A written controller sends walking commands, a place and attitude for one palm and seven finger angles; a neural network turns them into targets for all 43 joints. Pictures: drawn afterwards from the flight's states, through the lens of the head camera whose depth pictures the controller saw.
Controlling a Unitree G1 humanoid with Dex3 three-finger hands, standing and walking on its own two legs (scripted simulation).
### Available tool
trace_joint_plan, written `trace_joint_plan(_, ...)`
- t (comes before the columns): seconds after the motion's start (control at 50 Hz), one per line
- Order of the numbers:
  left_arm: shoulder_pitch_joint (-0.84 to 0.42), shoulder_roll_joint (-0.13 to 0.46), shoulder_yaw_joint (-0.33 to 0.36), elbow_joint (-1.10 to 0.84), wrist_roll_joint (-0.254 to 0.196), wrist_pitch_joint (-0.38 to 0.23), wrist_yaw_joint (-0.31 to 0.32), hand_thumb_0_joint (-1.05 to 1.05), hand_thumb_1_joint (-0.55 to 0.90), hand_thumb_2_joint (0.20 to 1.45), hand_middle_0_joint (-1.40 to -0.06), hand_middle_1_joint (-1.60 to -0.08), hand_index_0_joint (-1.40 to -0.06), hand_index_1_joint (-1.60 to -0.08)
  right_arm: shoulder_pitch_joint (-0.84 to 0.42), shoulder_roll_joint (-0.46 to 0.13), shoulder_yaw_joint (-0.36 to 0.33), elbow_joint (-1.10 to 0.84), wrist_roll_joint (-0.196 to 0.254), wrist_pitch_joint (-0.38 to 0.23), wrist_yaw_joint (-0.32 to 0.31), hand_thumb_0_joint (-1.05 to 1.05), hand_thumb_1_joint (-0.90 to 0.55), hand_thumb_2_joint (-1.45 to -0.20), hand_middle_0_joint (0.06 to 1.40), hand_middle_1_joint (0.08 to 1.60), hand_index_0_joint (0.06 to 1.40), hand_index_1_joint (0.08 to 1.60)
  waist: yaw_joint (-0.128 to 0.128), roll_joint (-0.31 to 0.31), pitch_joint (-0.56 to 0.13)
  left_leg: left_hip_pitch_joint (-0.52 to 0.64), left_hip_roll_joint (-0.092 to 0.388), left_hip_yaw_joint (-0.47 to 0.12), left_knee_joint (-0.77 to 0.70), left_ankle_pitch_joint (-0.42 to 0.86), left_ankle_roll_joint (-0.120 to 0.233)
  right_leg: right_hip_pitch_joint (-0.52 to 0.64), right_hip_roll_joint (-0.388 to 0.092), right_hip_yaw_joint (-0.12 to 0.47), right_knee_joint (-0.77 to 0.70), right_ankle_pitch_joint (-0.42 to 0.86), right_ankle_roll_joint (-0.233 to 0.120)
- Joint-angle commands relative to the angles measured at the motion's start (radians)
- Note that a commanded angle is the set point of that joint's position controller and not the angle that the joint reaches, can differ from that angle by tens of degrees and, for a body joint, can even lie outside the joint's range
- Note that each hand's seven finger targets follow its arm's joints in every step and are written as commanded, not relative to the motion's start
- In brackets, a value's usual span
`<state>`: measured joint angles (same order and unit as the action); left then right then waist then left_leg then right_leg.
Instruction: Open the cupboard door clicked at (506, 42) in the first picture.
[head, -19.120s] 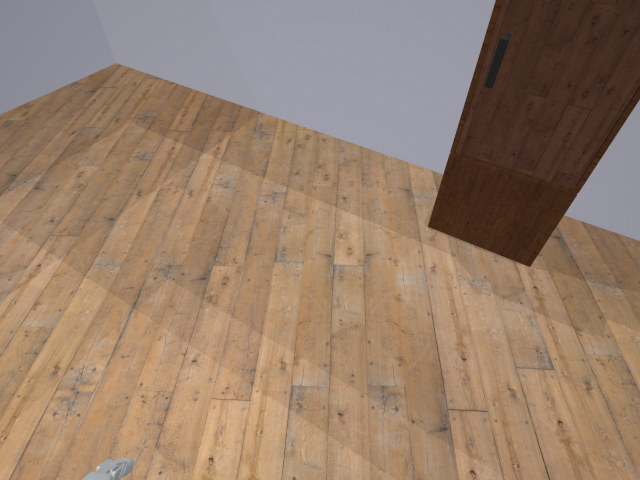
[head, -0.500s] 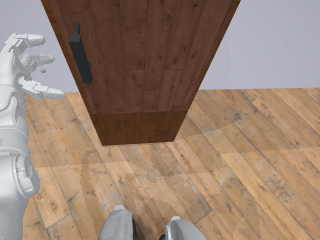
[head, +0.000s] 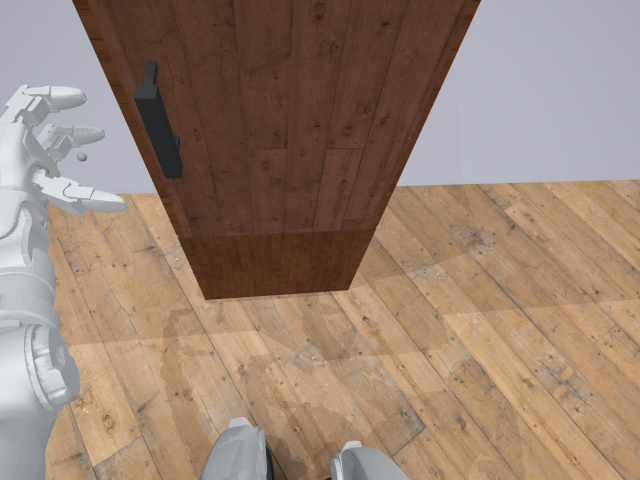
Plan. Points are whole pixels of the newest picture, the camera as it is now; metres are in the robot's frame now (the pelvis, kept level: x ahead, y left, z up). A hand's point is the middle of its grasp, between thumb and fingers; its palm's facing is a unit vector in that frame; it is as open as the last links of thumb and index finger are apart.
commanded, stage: move the hooked fingers beside the handle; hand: left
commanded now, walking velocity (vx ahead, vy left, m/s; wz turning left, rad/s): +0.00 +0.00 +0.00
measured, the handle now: (163, 123) +0.54 +0.18 +0.08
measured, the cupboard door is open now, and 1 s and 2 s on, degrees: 0 0 0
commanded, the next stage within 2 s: slide the fingers in behind the handle in 0.38 s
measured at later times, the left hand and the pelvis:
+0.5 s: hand (80, 154) +0.48 +0.26 +0.08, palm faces +0.12 -0.99 -0.01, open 14.0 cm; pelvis +0.00 +0.00 +0.00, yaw +0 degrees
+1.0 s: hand (114, 157) +0.48 +0.23 +0.07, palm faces +0.10 -0.99 +0.00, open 14.0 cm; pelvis -0.01 +0.00 +0.00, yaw +0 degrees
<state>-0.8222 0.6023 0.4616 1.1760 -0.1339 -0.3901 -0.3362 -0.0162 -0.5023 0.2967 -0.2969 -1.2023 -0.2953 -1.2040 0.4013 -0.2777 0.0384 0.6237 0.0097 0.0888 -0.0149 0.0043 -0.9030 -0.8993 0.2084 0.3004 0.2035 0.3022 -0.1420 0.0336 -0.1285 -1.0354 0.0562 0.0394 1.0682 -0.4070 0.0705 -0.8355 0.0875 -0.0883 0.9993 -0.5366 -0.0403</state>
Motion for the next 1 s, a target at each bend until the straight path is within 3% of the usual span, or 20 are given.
trace_joint_plan(0.0,-0.442,0.240,-0.027,-0.153,-0.016,-0.062,-0.013,0.000,-0.500,0.300,-0.300,-1.200,-0.300,-1.200,0.145,-0.199,-0.070,-0.044,0.003,-0.011,-0.016,0.000,-0.900,-0.900,0.200,0.300,0.200,0.300,-0.040,0.114,-0.349,0.546,-0.001,-0.145,-0.087,0.297,-0.024,-0.127,0.004,0.060,-0.131,0.281,0.017)
trace_joint_plan(0.06,-0.500,0.265,-0.013,-0.205,-0.019,-0.081,-0.008,0.000,-0.500,0.300,-0.300,-1.200,-0.300,-1.200,0.145,-0.205,-0.072,-0.042,-0.002,-0.018,-0.019,0.000,-0.900,-0.900,0.200,0.300,0.200,0.300,-0.031,0.172,-0.405,0.598,0.002,-0.159,-0.079,0.313,-0.028,-0.149,0.001,0.060,-0.116,0.268,0.008)
trace_joint_plan(0.16,-0.546,0.247,-0.022,-0.231,-0.016,-0.097,0.012,0.000,-0.500,0.300,-0.300,-1.200,-0.300,-1.200,0.143,-0.201,-0.072,-0.032,-0.006,-0.028,-0.017,0.000,-0.900,-0.900,0.200,0.300,0.200,0.300,-0.034,0.196,-0.475,0.655,0.008,-0.178,-0.070,0.332,-0.035,-0.176,0.001,0.054,-0.100,0.259,0.006)
trace_joint_plan(0.2,-0.503,0.282,0.013,-0.214,-0.011,-0.087,0.020,0.000,-0.500,0.300,-0.300,-1.200,-0.300,-1.200,0.143,-0.203,-0.073,-0.034,-0.006,-0.026,-0.016,0.000,-0.900,-0.900,0.200,0.300,0.200,0.300,-0.016,0.191,-0.503,0.649,0.006,-0.168,-0.063,0.368,-0.033,-0.139,0.002,0.057,-0.102,0.293,0.009)
trace_joint_plan(0.28,-0.451,0.324,0.040,-0.175,0.004,-0.054,0.024,0.000,-0.500,0.300,-0.300,-1.200,-0.300,-1.200,0.145,-0.205,-0.069,-0.048,-0.002,-0.018,-0.015,0.000,-0.900,-0.900,0.200,0.300,0.200,0.300,-0.007,0.147,-0.475,0.581,0.000,-0.146,-0.064,0.372,-0.027,-0.088,0.002,0.061,-0.102,0.331,0.016)
trace_joint_plan(0.32,-0.421,0.300,0.021,-0.165,0.003,-0.046,0.019,0.000,-0.500,0.300,-0.300,-1.200,-0.300,-1.200,0.140,-0.201,-0.066,-0.059,0.001,-0.013,-0.013,0.000,-0.900,-0.900,0.200,0.300,0.200,0.300,-0.009,0.126,-0.443,0.546,-0.004,-0.136,-0.070,0.340,-0.024,-0.072,0.003,0.064,-0.115,0.324,0.019)
trace_joint_plan(0.34,-0.433,0.328,0.038,-0.181,0.002,-0.050,0.020,0.000,-0.500,0.300,-0.300,-1.200,-0.300,-1.200,0.142,-0.205,-0.066,-0.059,0.000,-0.014,-0.013,0.000,-0.900,-0.900,0.200,0.300,0.200,0.300,-0.007,0.129,-0.438,0.539,-0.002,-0.136,-0.072,0.333,-0.024,-0.066,0.004,0.064,-0.113,0.319,0.018)
trace_joint_plan(0.42,-0.425,0.330,0.051,-0.223,-0.015,-0.080,0.004,0.000,-0.500,0.300,-0.300,-1.200,-0.300,-1.200,0.142,-0.203,-0.072,-0.057,-0.001,-0.016,-0.015,0.000,-0.900,-0.900,0.200,0.300,0.200,0.300,-0.005,0.131,-0.459,0.554,-0.002,-0.132,-0.069,0.361,-0.024,-0.047,0.008,0.069,-0.112,0.350,0.016)
trace_joint_plan(0.44,-0.400,0.305,0.036,-0.205,-0.018,-0.079,-0.003,0.000,-0.500,0.300,-0.300,-1.200,-0.300,-1.200,0.139,-0.200,-0.071,-0.059,0.002,-0.017,-0.012,0.000,-0.900,-0.900,0.200,0.300,0.200,0.300,-0.003,0.140,-0.448,0.549,-0.005,-0.130,-0.069,0.352,-0.024,-0.053,0.009,0.069,-0.114,0.341,0.015)
trace_joint_plan(0.46,-0.430,0.278,0.011,-0.201,-0.024,-0.083,-0.010,0.000,-0.500,0.300,-0.300,-1.200,-0.300,-1.200,0.144,-0.198,-0.069,-0.051,0.002,-0.016,-0.013,0.000,-0.900,-0.900,0.200,0.300,0.200,0.300,-0.021,0.132,-0.426,0.559,-0.002,-0.138,-0.070,0.348,-0.024,-0.080,0.009,0.064,-0.114,0.329,0.013)
trace_joint_plan(0.5,-0.437,0.233,-0.025,-0.167,-0.026,-0.072,-0.020,0.000,-0.500,0.300,-0.300,-1.200,-0.300,-1.200,0.143,-0.198,-0.070,-0.041,0.003,-0.014,-0.013,0.000,-0.900,-0.900,0.200,0.300,0.200,0.300,-0.034,0.132,-0.381,0.558,0.001,-0.146,-0.077,0.300,-0.026,-0.128,0.009,0.058,-0.124,0.277,0.015)
trace_joint_plan(0.56,-0.469,0.219,-0.042,-0.179,-0.034,-0.064,-0.025,0.000,-0.500,0.300,-0.300,-1.200,-0.300,-1.200,0.149,-0.204,-0.072,-0.037,0.002,-0.020,-0.017,0.000,-0.900,-0.900,0.200,0.300,0.200,0.300,-0.040,0.141,-0.382,0.570,0.002,-0.156,-0.085,0.272,-0.024,-0.147,0.005,0.057,-0.127,0.248,0.011)
trace_joint_plan(0.64,-0.488,0.196,-0.044,-0.218,-0.034,-0.070,0.000,0.000,-0.500,0.300,-0.300,-1.200,-0.300,-1.200,0.147,-0.198,-0.076,-0.031,-0.003,-0.027,-0.013,0.000,-0.900,-0.900,0.200,0.300,0.200,0.300,-0.029,0.177,-0.434,0.627,0.005,-0.169,-0.086,0.309,-0.032,-0.170,0.003,0.049,-0.117,0.252,0.008)
trace_joint_plan(0.72,-0.454,0.233,0.007,-0.277,-0.018,-0.095,0.048,0.000,-0.500,0.300,-0.300,-1.200,-0.300,-1.200,0.148,-0.195,-0.080,-0.036,-0.009,-0.027,-0.004,0.000,-0.900,-0.900,0.200,0.300,0.200,0.300,0.007,0.193,-0.512,0.681,0.008,-0.176,-0.084,0.387,-0.042,-0.136,0.005,0.043,-0.099,0.290,0.003)
trace_joint_plan(0.74,-0.464,0.196,-0.020,-0.288,-0.017,-0.096,0.057,0.000,-0.500,0.300,-0.300,-1.200,-0.300,-1.200,0.144,-0.190,-0.080,-0.038,-0.008,-0.027,-0.001,0.000,-0.900,-0.900,0.200,0.300,0.200,0.300,-0.005,0.180,-0.515,0.681,0.007,-0.172,-0.082,0.384,-0.039,-0.134,0.006,0.044,-0.102,0.294,0.007)
trace_joint_plan(0.78,-0.426,0.185,-0.017,-0.258,-0.006,-0.089,0.076,0.000,-0.500,0.300,-0.300,-1.200,-0.300,-1.200,0.145,-0.187,-0.080,-0.041,-0.008,-0.024,0.004,0.000,-0.900,-0.900,0.200,0.300,0.200,0.300,0.002,0.162,-0.491,0.661,0.005,-0.165,-0.083,0.389,-0.038,-0.126,0.008,0.043,-0.101,0.306,0.009)
trace_joint_plan(0.84,-0.428,0.200,-0.015,-0.200,0.008,-0.067,0.098,0.000,-0.500,0.300,-0.300,-1.200,-0.300,-1.200,0.139,-0.191,-0.076,-0.047,-0.007,-0.015,0.006,0.000,-0.900,-0.900,0.200,0.300,0.200,0.300,-0.010,0.118,-0.396,0.577,-0.001,-0.158,-0.099,0.295,-0.033,-0.110,0.006,0.045,-0.119,0.263,0.013)
trace_joint_plan(0.92,-0.447,0.161,-0.044,-0.205,0.012,-0.076,0.107,0.000,-0.500,0.300,-0.300,-1.200,-0.300,-1.200,0.134,-0.187,-0.075,-0.056,-0.007,-0.016,0.006,0.000,-0.900,-0.900,0.200,0.300,0.200,0.300,-0.022,0.105,-0.397,0.565,-0.004,-0.151,-0.094,0.283,-0.030,-0.108,0.004,0.054,-0.122,0.267,0.015)
trace_joint_plan(0.98,-0.474,0.131,-0.059,-0.247,0.004,-0.112,0.106,0.000,-0.500,0.300,-0.300,-1.200,-0.300,-1.200,0.133,-0.184,-0.080,-0.046,-0.011,-0.024,0.009,0.000,-0.900,-0.900,0.200,0.300,0.200,0.300,-0.020,0.149,-0.443,0.636,0.001,-0.163,-0.090,0.323,-0.037,-0.135,0.005,0.051,-0.112,0.275,0.009)
